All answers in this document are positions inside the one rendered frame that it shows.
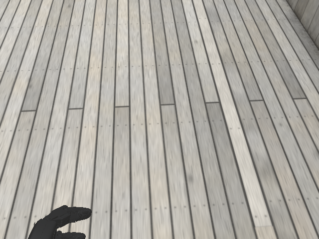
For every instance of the robot left hand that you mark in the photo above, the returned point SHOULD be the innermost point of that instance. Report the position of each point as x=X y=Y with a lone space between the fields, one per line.
x=46 y=228

